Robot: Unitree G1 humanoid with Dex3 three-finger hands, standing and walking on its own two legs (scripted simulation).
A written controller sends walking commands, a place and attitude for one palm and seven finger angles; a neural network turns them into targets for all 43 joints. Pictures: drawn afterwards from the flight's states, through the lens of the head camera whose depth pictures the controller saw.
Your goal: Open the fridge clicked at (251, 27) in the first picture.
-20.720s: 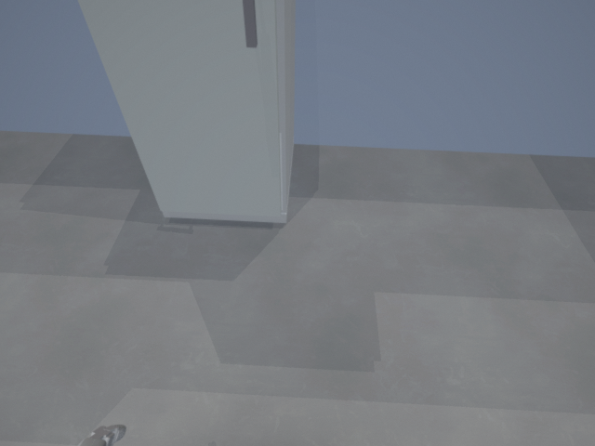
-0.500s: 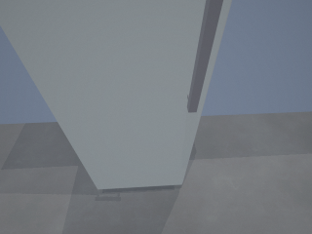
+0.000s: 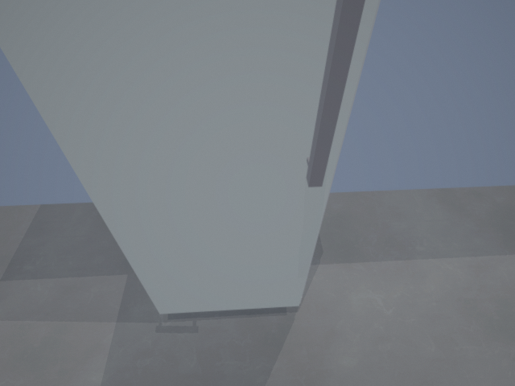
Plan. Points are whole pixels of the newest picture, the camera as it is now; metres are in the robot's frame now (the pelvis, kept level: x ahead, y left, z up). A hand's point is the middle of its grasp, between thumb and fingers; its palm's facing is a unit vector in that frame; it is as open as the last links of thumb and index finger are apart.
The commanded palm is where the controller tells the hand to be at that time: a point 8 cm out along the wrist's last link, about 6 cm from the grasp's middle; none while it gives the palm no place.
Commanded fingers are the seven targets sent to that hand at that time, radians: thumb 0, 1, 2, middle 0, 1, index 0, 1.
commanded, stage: look again from close up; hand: right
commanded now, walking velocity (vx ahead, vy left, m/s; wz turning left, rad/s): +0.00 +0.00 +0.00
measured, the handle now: (326, 95) +0.49 -0.08 +0.22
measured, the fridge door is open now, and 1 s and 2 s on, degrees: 0 0 0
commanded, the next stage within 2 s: raise the hand to about handle height in 0.26 s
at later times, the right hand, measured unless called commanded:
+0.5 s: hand out of the picture +0.15 -0.25 -0.05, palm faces +0.25 +0.95 -0.19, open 7.5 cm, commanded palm +0.10 -0.29 -0.05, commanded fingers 0.00 -0.71 -0.82 0.21 0.42 0.21 0.42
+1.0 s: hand (452, 361) +0.17 -0.24 +0.03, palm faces -0.05 +0.99 -0.09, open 9.9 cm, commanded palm +0.14 -0.29 +0.05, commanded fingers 0.00 -0.13 -0.57 0.25 0.80 0.25 0.80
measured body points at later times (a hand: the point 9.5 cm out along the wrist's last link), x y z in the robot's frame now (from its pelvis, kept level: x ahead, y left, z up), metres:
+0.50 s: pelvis -0.01 +0.00 -0.01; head +0.00 +0.00 +0.44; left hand +0.10 +0.27 -0.12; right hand +0.14 -0.30 -0.04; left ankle -0.04 +0.10 -0.75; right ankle +0.01 -0.09 -0.75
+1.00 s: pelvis -0.04 +0.02 -0.05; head -0.03 +0.01 +0.40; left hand +0.13 +0.25 -0.11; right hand +0.17 -0.29 +0.04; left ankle -0.04 +0.10 -0.75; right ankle +0.01 -0.09 -0.75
